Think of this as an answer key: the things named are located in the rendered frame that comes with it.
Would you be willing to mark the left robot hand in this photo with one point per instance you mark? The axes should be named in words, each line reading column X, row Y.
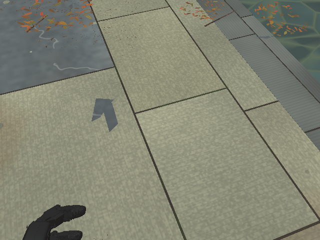
column 53, row 217

